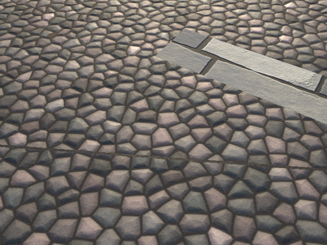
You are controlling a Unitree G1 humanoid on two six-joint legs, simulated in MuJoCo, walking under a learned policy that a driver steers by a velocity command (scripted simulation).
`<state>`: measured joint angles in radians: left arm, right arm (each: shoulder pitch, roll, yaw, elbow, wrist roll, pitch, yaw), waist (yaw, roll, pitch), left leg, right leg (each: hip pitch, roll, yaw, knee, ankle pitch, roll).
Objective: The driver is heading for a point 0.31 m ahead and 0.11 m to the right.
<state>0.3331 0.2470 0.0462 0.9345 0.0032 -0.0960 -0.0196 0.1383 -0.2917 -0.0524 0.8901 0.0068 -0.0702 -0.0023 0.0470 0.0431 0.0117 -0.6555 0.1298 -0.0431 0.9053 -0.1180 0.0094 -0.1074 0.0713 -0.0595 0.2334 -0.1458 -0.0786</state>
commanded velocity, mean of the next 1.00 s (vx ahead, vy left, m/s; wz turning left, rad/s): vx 0.21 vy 0.00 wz -0.09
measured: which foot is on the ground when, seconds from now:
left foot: up 0.00-0.24, down 0.26-1.00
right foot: down 0.00-0.26, up 0.28-0.58, down 0.60-1.00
